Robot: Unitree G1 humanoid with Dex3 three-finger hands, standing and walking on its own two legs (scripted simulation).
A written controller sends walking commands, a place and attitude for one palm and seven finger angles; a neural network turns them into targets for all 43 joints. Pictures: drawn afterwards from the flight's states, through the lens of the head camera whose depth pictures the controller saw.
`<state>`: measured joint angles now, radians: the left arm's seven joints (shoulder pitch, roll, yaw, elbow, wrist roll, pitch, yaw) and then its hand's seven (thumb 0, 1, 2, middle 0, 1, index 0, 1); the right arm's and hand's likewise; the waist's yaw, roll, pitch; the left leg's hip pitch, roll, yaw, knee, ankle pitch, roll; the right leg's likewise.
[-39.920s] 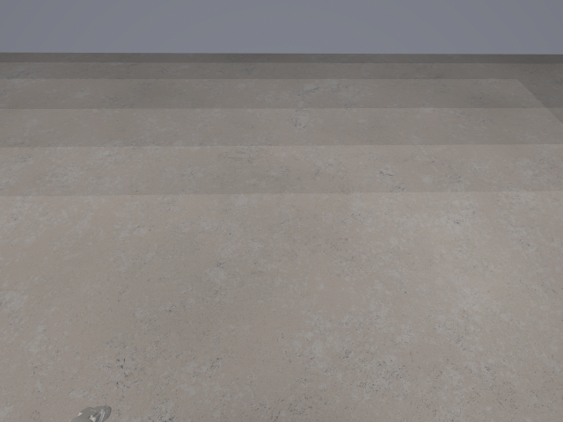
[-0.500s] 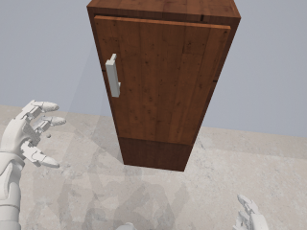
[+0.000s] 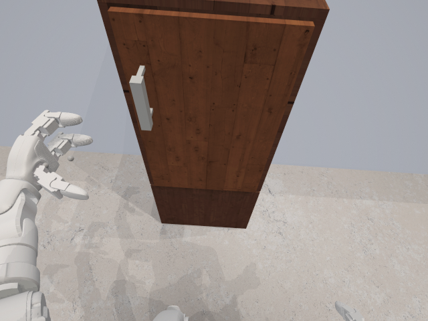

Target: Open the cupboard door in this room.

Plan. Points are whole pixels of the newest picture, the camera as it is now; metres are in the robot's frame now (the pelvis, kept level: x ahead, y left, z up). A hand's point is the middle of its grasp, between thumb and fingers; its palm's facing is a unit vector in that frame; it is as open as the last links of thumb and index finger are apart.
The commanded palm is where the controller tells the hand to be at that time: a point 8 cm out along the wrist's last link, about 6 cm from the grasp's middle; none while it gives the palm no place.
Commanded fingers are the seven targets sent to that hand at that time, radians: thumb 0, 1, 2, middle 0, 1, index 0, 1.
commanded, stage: move the hooked fingers beside the handle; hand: left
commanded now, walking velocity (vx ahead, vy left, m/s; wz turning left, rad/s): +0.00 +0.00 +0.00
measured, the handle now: (144, 99) +0.55 +0.17 +0.08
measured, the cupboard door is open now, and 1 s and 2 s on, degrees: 0 0 0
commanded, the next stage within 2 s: slide the fingers in behind the handle in 1.72 s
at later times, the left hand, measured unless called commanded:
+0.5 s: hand (95, 129) +0.45 +0.25 +0.09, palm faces -0.03 -1.00 +0.00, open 14.0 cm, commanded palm +0.43 +0.29 +0.09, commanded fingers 0.00 -0.50 0.30 -0.30 -1.20 -0.30 -1.20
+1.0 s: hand (113, 107) +0.51 +0.23 +0.09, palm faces -0.02 -1.00 +0.00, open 14.0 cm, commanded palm +0.49 +0.28 +0.08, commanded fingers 0.00 -0.50 0.30 -0.30 -1.20 -0.30 -1.20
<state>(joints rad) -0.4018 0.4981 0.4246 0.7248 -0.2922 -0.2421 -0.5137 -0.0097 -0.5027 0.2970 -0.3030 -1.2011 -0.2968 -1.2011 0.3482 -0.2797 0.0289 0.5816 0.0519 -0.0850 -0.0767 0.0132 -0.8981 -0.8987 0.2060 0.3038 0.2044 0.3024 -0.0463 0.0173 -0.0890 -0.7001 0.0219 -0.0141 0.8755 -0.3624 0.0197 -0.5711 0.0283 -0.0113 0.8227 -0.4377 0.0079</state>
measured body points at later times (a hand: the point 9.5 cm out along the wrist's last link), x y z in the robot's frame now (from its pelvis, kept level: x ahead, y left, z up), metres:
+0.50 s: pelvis +0.00 +0.00 -0.01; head +0.08 +0.03 +0.43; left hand +0.44 +0.30 +0.09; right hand +0.06 -0.27 -0.11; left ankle +0.04 +0.10 -0.70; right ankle -0.02 -0.13 -0.70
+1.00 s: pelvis +0.00 +0.00 -0.02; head +0.12 +0.02 +0.42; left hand +0.51 +0.28 +0.09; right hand -0.01 -0.28 -0.12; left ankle +0.04 +0.10 -0.70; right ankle -0.02 -0.13 -0.70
